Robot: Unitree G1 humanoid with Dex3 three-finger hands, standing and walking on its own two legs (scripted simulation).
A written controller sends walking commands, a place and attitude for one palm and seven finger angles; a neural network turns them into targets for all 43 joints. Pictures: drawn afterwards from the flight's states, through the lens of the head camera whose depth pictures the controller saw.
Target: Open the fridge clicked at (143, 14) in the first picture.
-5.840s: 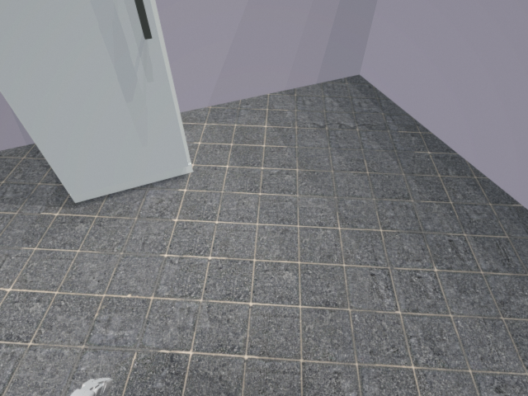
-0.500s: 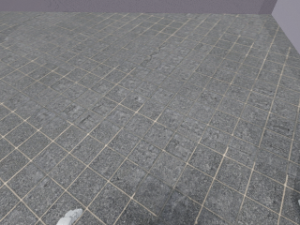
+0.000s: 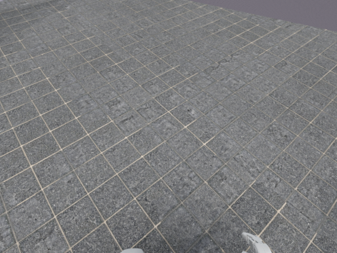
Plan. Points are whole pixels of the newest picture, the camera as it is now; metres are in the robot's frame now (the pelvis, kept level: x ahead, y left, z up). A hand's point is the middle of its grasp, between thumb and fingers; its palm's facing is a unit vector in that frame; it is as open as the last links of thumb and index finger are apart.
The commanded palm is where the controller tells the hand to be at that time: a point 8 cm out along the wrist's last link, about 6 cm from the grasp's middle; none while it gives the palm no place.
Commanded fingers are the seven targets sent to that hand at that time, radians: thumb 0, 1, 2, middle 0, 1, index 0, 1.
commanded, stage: turn to face it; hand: right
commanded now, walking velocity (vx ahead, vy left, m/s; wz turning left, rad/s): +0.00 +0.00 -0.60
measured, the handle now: out of the picture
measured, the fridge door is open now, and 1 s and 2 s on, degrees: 0 0 0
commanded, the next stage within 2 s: none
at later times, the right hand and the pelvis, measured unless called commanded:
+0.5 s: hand out of the picture +0.02 -0.28 -0.17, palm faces +0.31 +0.92 -0.26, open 7.4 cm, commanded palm none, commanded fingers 0.00 -0.90 -0.90 0.20 0.30 0.20 0.30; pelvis +0.00 -0.04 +0.01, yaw -16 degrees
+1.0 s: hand out of the picture -0.03 -0.17 -0.14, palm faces +0.57 +0.77 -0.27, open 7.4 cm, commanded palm none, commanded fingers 0.00 -0.90 -0.90 0.20 0.30 0.20 0.30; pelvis +0.01 +0.03 +0.01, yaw -37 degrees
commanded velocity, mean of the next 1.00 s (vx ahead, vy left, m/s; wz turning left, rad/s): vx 0.00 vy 0.00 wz -0.60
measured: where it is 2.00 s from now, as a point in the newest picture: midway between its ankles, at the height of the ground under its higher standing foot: outside the picture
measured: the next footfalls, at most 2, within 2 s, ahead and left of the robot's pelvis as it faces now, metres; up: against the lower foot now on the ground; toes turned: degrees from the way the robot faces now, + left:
right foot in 0.28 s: +0.05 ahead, -0.14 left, +0.00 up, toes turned -20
left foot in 0.80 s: +0.10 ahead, +0.10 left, +0.00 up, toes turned -27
